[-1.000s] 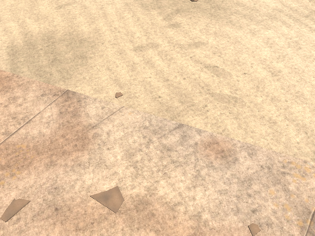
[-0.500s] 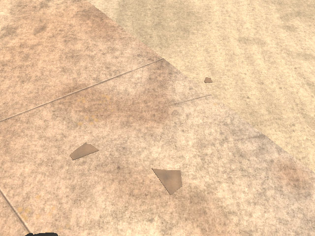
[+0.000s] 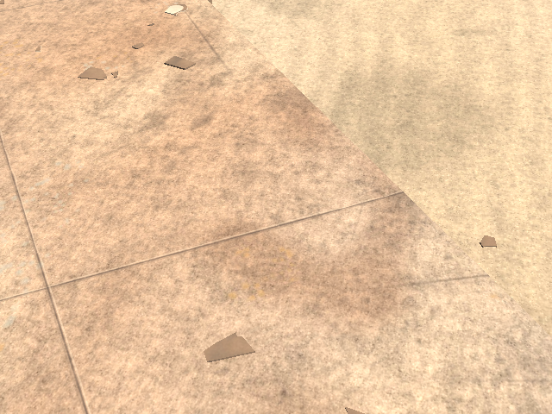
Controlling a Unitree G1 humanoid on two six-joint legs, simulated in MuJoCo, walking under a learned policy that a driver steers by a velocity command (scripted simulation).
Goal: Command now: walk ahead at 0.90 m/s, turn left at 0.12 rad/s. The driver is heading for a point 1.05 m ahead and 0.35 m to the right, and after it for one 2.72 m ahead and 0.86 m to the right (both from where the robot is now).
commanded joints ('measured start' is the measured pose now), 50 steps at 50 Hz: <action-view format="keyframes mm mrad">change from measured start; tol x64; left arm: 1 -19 112 12 -51 -3 -9 6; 50 -48 153 40 -160 -32 47 39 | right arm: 1 -136 -49 -15 -99 -5 -16 -1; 50 -293 -81 -23 -89 -55 -40 -32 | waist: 1 -12 -144 167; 16 -178 304 -560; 50 -16 -54 145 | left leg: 1 -317 67 -5 -50 138 -33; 14 715 -47 62 -589 107 20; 16 1328 403 -743 -746 -625 178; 36 742 237 331 -587 1221 6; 39 -80 -135 41 519 -401 -69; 50 67 2 -36 -364 190 -116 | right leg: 1 68 -236 302 -277 -56 -157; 13 178 -265 153 14 1025 -96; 18 -732 -100 151 1062 -62 -35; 36 -174 6 -200 462 179 -123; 39 509 -199 697 61 -114 -406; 50 -180 -27 384 -117 270 -227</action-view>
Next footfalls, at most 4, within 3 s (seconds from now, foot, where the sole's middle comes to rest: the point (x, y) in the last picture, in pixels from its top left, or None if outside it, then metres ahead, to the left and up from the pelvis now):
0.28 left None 0.43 0.17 -0.78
0.74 right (395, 330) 0.76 -0.19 -0.78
1.18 left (422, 222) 1.14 -0.32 -0.78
1.68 right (490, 270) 1.05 -0.53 -0.91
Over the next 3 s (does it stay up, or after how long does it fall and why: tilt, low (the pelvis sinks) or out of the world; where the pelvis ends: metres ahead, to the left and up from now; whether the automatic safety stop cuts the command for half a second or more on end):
stays up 1.78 -0.47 -0.18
